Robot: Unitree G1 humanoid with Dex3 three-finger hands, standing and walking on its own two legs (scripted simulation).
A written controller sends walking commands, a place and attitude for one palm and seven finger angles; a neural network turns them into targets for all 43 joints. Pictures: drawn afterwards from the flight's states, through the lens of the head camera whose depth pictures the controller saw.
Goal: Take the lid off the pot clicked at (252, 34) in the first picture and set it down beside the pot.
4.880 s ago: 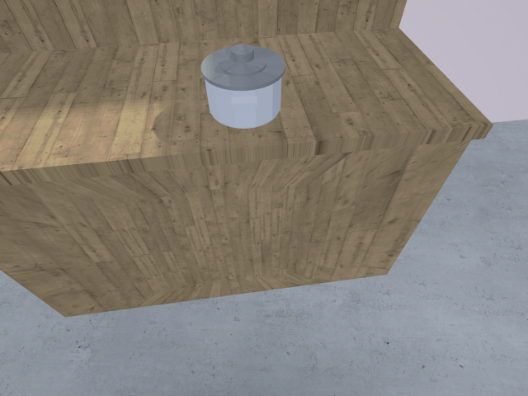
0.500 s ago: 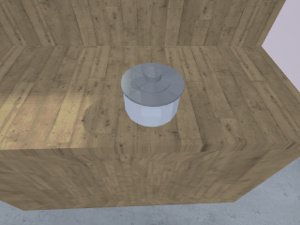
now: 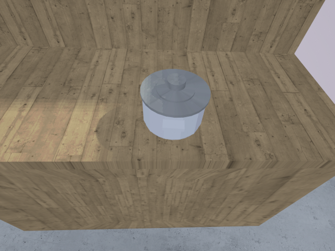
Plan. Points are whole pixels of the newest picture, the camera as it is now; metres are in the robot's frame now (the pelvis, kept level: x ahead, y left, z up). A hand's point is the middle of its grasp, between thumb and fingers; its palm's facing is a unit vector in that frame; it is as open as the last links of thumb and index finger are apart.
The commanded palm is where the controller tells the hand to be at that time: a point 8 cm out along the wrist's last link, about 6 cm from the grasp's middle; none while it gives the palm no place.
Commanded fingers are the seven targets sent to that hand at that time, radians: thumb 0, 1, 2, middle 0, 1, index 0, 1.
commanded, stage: look again from close up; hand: left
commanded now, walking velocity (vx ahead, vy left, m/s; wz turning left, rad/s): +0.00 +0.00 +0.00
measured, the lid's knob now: (176, 82) +0.47 +0.02 +0.16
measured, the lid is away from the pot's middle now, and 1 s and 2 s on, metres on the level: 0.00 0.00 0.00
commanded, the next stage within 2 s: shuffle to correct the standing spot in 0.36 s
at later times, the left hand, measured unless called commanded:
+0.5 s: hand out of the picture -0.01 +0.17 -0.18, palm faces +0.05 -0.99 -0.15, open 7.4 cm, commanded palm none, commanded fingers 0.00 0.90 0.90 -0.20 -0.30 -0.20 -0.30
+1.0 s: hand out of the picture -0.01 +0.13 -0.19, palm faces +0.11 -0.98 -0.17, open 7.4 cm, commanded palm none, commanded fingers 0.00 0.90 0.90 -0.20 -0.30 -0.20 -0.30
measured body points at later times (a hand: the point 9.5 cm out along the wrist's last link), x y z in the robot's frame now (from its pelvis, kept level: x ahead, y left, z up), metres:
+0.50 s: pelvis +0.00 +0.01 +0.00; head +0.02 +0.03 +0.45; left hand -0.01 +0.22 -0.17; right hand -0.02 -0.20 -0.15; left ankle -0.07 +0.09 -0.74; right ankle -0.03 -0.13 -0.74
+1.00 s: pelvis +0.02 -0.03 -0.01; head +0.05 -0.01 +0.44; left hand -0.01 +0.19 -0.17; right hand +0.01 -0.24 -0.16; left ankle -0.07 +0.09 -0.74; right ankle -0.03 -0.13 -0.74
